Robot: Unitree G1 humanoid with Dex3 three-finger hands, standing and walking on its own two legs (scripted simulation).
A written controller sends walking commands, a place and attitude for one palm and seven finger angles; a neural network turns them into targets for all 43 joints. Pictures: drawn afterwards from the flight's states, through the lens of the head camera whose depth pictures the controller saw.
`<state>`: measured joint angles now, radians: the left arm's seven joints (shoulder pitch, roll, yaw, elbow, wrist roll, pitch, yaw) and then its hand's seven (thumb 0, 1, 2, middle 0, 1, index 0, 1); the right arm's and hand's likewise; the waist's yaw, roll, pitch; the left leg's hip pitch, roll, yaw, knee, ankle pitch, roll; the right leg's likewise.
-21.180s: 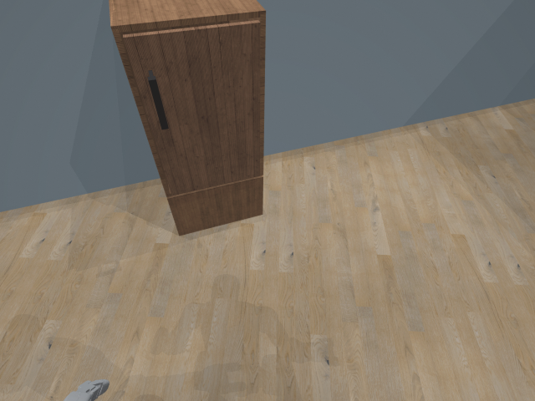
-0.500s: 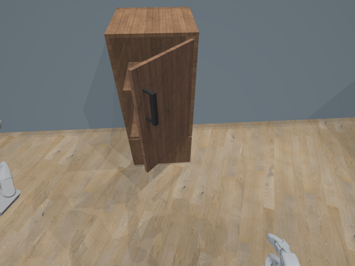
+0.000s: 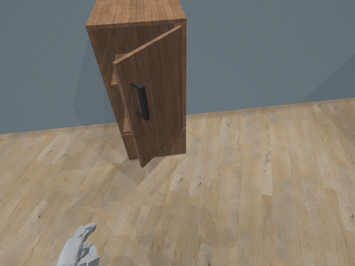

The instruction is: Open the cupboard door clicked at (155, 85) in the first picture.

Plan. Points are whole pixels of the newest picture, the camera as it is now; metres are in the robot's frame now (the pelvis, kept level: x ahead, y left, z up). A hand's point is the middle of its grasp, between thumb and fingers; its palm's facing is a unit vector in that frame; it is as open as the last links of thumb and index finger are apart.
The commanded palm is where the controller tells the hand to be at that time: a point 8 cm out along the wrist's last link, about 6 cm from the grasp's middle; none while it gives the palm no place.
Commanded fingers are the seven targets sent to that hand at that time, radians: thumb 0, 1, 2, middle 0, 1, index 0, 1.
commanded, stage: let the arm hang, fingers relaxed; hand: left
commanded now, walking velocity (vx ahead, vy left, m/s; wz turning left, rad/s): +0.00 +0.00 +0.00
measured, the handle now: (140, 101) +0.69 +0.16 -0.04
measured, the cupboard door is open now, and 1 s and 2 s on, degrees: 46 46 46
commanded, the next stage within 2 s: look to check the result in 0.90 s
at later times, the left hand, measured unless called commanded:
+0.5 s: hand out of the picture -0.01 +0.19 -0.14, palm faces +0.03 -0.96 -0.28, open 7.3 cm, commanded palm none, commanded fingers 0.00 0.90 0.90 -0.20 -0.30 -0.20 -0.30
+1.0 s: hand out of the picture +0.02 +0.17 -0.15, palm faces +0.01 -0.97 -0.23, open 7.4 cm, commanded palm none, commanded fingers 0.00 0.90 0.90 -0.20 -0.30 -0.20 -0.30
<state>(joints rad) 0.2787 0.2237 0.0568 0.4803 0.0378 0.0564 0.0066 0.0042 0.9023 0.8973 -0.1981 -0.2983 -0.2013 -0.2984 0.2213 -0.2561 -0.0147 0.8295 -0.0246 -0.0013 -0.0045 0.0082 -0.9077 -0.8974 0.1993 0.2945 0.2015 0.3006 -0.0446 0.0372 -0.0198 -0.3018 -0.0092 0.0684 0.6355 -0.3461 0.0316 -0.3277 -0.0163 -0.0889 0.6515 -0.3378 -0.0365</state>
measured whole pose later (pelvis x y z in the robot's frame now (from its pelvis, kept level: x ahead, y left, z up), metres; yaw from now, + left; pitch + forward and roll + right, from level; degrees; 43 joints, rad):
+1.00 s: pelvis +0.00 -0.02 +0.02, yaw +0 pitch -2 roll +0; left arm 0.22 0.18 0.01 1.14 0.01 -0.02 0.02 0.00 0.90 0.90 -0.20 -0.30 -0.21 -0.30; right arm 0.27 -0.19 0.00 1.15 -0.02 0.01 -0.03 0.00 -0.91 -0.90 0.20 0.29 0.20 0.30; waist -0.01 0.02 0.04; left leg -0.13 0.02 0.06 0.36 -0.20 0.00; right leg -0.15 0.03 -0.10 0.36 -0.18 -0.06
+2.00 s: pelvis +0.00 -0.02 +0.01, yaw -10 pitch +0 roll +1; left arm 0.18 0.20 0.07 1.01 0.03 0.07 -0.01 0.00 0.90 0.90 -0.20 -0.30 -0.21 -0.30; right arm 0.25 -0.20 -0.04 1.03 -0.03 0.02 -0.05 0.00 -0.91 -0.90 0.20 0.29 0.20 0.30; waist 0.00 0.01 0.10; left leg -0.18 0.08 0.22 0.50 -0.30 0.00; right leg -0.40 0.04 0.00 0.88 -0.45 -0.02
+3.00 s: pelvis +0.03 -0.09 +0.02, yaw -46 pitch +1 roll +1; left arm 0.27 0.23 0.06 0.94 0.03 -0.01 -0.02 0.00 0.90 0.90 -0.20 -0.30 -0.21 -0.30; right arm 0.19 -0.26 -0.06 0.91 -0.02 0.02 0.01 0.01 -0.91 -0.90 0.20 0.29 0.20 0.30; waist 0.01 -0.02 0.08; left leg -0.49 0.08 0.05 0.90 -0.37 -0.07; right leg -0.22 0.02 0.07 0.47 -0.28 -0.03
